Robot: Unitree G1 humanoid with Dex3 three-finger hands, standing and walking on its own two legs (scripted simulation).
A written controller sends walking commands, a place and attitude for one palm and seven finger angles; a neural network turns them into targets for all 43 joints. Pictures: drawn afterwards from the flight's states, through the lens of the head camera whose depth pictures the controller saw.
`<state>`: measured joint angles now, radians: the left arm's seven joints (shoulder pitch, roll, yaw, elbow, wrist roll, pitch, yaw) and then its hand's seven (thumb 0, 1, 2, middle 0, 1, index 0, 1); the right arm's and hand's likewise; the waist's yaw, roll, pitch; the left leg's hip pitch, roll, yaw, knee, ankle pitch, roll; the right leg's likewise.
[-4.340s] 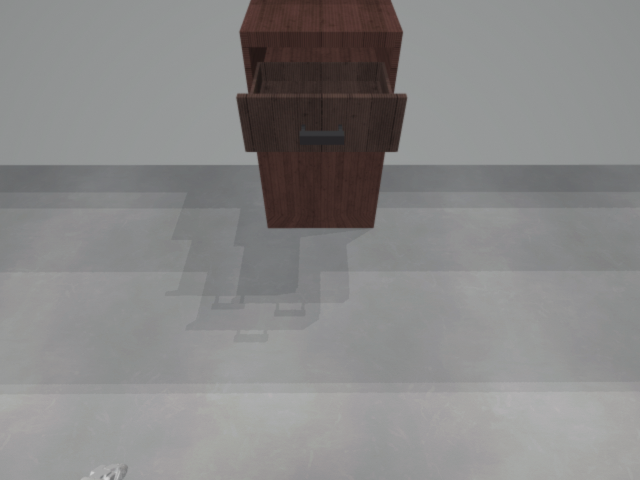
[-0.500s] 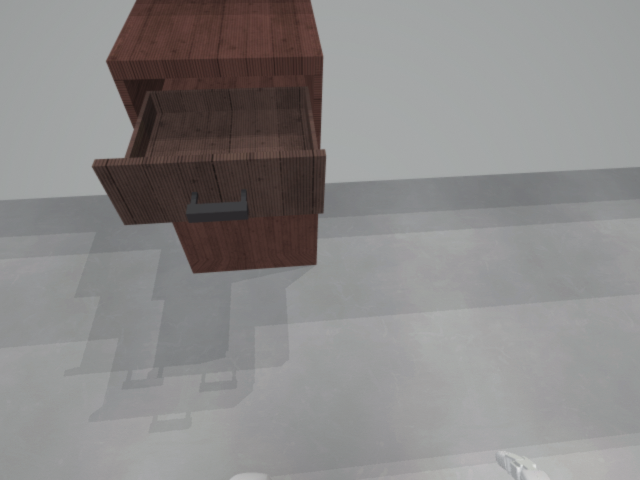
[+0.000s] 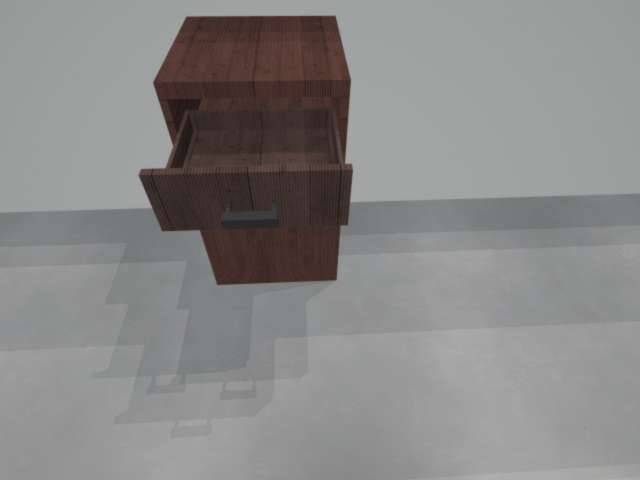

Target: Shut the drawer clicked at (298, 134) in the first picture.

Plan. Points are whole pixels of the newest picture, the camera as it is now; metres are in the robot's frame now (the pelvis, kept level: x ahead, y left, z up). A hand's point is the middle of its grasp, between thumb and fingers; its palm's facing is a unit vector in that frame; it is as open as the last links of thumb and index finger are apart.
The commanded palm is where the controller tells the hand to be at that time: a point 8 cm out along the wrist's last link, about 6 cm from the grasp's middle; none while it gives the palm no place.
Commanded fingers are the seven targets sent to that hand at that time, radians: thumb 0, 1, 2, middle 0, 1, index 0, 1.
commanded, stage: take the last steps up to it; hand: left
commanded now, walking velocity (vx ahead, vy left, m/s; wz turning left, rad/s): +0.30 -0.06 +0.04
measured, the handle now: (251, 212) +0.63 +0.17 -0.08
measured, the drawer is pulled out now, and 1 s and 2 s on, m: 0.29 0.29 0.29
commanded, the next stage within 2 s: come to a stop and stand still in 0.96 s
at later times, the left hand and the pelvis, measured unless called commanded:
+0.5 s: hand out of the picture -0.02 +0.13 -0.18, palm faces +0.17 -0.98 -0.12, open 7.4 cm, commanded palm none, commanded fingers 0.00 0.90 0.90 -0.20 -0.30 -0.20 -0.30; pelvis +0.11 +0.01 -0.01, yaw +2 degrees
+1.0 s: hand (239, 343) +0.37 +0.16 -0.17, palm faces +0.01 -0.97 -0.24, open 7.4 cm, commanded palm none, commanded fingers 0.00 0.90 0.90 -0.20 -0.30 -0.20 -0.30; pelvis +0.27 -0.03 -0.02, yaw +0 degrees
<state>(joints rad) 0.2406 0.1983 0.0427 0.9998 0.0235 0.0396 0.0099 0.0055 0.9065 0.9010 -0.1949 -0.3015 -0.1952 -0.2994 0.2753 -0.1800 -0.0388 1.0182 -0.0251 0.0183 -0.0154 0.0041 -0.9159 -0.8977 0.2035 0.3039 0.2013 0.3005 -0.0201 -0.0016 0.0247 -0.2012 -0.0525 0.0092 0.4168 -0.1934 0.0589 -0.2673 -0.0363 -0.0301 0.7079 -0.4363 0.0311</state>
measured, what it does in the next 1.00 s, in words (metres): walks ahead: right foot, then left foot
